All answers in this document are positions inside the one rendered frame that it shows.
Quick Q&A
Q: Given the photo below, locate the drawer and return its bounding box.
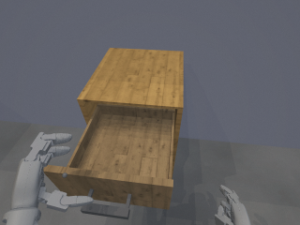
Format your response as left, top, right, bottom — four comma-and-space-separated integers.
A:
43, 103, 175, 210

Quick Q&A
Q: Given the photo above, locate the handle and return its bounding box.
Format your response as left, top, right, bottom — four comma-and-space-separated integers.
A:
80, 188, 132, 220

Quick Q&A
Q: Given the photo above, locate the left robot hand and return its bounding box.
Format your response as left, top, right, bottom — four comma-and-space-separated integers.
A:
10, 132, 94, 213

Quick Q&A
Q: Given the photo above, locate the right robot hand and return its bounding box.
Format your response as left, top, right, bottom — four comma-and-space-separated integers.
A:
215, 185, 251, 225

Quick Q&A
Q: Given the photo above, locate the robot left forearm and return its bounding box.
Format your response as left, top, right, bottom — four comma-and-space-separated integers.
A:
1, 207, 41, 225

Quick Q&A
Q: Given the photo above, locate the cabinet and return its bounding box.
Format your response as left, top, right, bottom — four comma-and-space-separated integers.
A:
77, 48, 184, 179

